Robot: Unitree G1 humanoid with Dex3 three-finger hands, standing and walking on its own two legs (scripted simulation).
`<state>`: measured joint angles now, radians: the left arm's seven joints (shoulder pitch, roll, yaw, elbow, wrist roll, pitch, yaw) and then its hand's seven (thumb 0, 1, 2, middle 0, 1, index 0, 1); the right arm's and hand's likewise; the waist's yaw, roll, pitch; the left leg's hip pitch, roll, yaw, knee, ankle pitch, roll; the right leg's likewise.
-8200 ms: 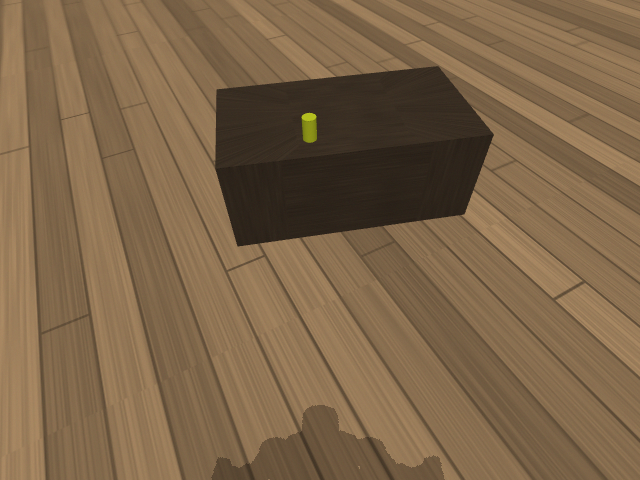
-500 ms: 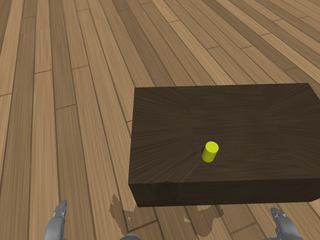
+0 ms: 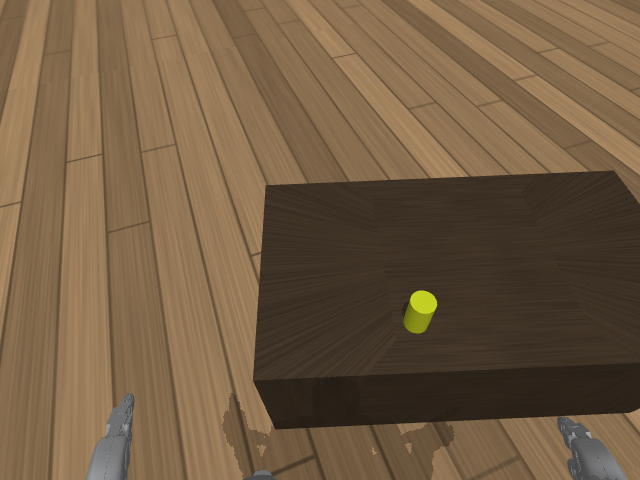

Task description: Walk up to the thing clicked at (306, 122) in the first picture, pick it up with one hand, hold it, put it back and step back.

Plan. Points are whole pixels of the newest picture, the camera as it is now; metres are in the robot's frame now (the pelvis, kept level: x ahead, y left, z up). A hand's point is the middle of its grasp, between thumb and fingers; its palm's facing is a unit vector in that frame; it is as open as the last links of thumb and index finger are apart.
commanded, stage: go down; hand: right
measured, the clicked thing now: (419, 312) +0.47 -0.18 -0.26
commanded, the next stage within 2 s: approach in 1.82 s
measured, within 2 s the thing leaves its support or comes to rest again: neither
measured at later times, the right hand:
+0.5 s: hand (581, 376) +0.26 -0.30 -0.02, palm faces +0.15 +0.96 -0.24, open 17.3 cm
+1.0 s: hand (597, 312) +0.33 -0.34 +0.01, palm faces +0.12 +0.98 -0.12, open 17.3 cm
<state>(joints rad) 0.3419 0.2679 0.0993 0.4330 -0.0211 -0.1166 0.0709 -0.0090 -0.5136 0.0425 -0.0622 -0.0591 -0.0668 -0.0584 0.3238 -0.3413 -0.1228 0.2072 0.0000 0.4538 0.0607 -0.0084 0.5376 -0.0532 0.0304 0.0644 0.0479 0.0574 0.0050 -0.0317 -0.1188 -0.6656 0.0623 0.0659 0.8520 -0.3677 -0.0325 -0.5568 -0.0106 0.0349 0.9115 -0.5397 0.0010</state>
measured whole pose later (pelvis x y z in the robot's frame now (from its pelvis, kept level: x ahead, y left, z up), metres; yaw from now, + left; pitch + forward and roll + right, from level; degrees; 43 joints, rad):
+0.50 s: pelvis -0.03 +0.01 +0.00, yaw -1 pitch +9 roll +2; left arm 0.37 0.27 0.00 0.33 -0.03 -0.19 0.12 -0.01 -0.51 0.04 -0.06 -0.06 -0.07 -0.06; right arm -0.11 -0.54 -0.32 0.57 0.06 0.30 0.23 -0.01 0.50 -0.05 0.04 0.06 0.06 0.05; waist 0.05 0.00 -0.10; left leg -0.67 0.06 0.08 0.85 -0.33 -0.02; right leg -0.58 -0.02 0.05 0.93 -0.51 0.01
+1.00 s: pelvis -0.03 -0.01 +0.00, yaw +1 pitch +12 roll +3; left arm 0.31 0.27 -0.02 0.44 -0.01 -0.19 0.09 -0.01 -0.52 0.05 -0.06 -0.06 -0.07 -0.06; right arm -0.44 -0.69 -0.44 1.06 0.08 -0.07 0.42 -0.01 0.50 -0.06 0.04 0.06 0.05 0.05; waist 0.08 0.02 -0.08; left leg -0.71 0.04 0.06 0.77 -0.27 -0.03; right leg -0.62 -0.03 0.03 0.90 -0.49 0.00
